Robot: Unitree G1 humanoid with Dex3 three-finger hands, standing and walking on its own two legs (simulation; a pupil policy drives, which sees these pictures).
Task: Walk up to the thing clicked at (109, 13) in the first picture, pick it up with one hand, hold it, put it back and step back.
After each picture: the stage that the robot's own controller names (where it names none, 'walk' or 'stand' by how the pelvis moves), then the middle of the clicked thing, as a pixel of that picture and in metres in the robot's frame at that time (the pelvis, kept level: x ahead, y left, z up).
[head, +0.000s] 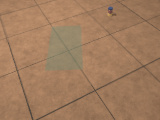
stand; (110, 11) +1.98 -0.34 -0.72
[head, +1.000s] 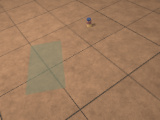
walk; (88, 22) +1.87 +0.09 -0.70
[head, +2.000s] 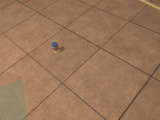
walk; (55, 47) +1.21 +0.40 -0.72
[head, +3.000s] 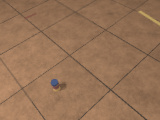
walk; (55, 85) +0.74 +0.35 -0.72
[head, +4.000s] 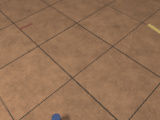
walk; out of the picture +0.42 +0.25 -0.68
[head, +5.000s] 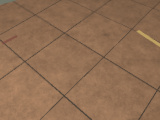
stand; out of the picture +0.24 +0.26 -0.71
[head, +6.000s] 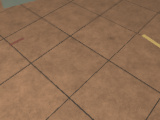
stand; out of the picture +0.26 +0.23 -0.72
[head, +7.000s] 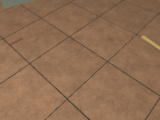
stand; out of the picture +0.25 +0.25 -0.73
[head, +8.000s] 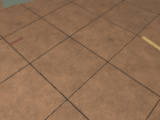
stand; out of the picture +0.24 +0.24 -0.73
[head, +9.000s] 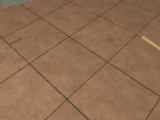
stand; out of the picture +0.24 +0.24 -0.73
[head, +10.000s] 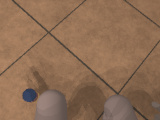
go down; (31, 95) +0.29 +0.27 -0.45
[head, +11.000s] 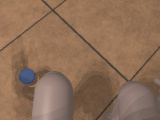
go down; (29, 78) +0.33 +0.29 -0.31
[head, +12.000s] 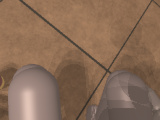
close in; out of the picture +0.29 +0.32 -0.24
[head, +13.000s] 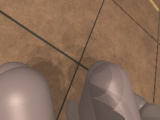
close; out of the picture +0.28 +0.32 -0.20
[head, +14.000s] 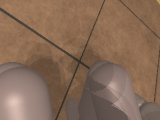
close; out of the picture +0.29 +0.33 -0.20
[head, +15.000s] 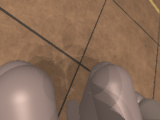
lift; out of the picture +0.27 +0.33 -0.20
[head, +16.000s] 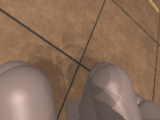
lift; out of the picture +0.27 +0.33 -0.20
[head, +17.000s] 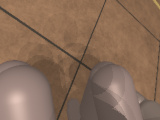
lift; out of the picture +0.27 +0.34 -0.20
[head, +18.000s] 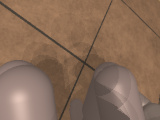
lift; out of the picture +0.25 +0.36 -0.20
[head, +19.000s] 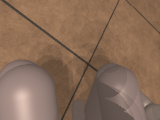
lift; out of the picture +0.22 +0.36 -0.20
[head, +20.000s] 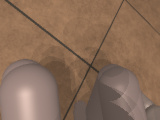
lift; out of the picture +0.21 +0.38 -0.20
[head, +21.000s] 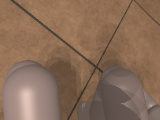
lift; out of the picture +0.20 +0.39 -0.18
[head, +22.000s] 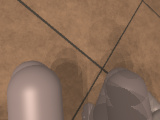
lift; out of the picture +0.20 +0.41 -0.16
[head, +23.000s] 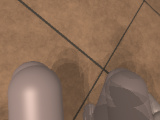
lift; out of the picture +0.20 +0.41 -0.16
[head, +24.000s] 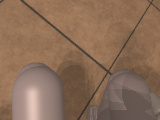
lift; out of the picture +0.20 +0.42 -0.15
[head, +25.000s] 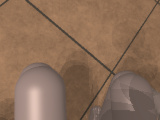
stand; out of the picture +0.09 +0.42 -0.25
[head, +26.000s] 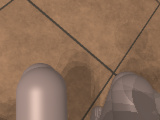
stand; out of the picture +0.09 +0.43 -0.25
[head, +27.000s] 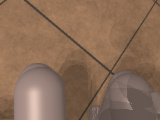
stand; out of the picture +0.08 +0.43 -0.25
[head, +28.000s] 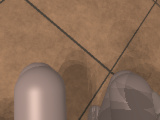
stand; out of the picture +0.08 +0.44 -0.25
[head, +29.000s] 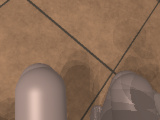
stand; out of the picture +0.08 +0.45 -0.25
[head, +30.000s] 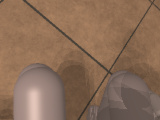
stand; out of the picture +0.07 +0.45 -0.25
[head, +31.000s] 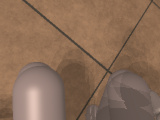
stand; out of the picture +0.07 +0.47 -0.25
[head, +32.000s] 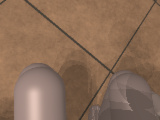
stand; out of the picture +0.08 +0.47 -0.25
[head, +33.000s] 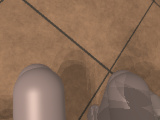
stand; out of the picture +0.07 +0.48 -0.25
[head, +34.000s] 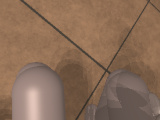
stand; out of the picture +0.07 +0.49 -0.25
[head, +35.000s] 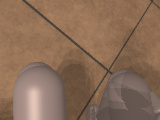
stand; out of the picture +0.07 +0.49 -0.25
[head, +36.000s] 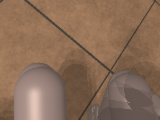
stand; out of the picture +0.07 +0.50 -0.25
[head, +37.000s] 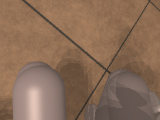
stand; out of the picture +0.06 +0.51 -0.25
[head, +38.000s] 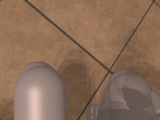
stand; out of the picture +0.07 +0.52 -0.25
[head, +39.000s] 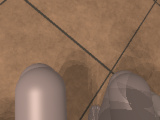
stand; out of the picture +0.06 +0.52 -0.25
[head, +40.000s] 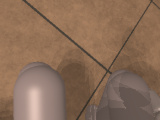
stand; out of the picture +0.06 +0.53 -0.25
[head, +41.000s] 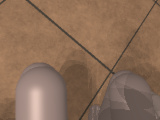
stand; out of the picture +0.06 +0.53 -0.25
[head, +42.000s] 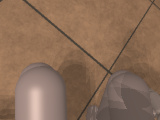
stand; out of the picture +0.06 +0.54 -0.25
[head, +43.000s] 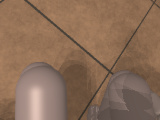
stand; out of the picture +0.06 +0.55 -0.25
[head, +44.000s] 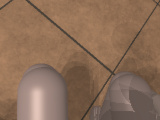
stand; out of the picture +0.06 +0.55 -0.26
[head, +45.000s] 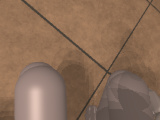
stand; out of the picture +0.06 +0.56 -0.25
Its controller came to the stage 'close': yes
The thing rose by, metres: 0.08
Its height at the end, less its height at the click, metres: -0.02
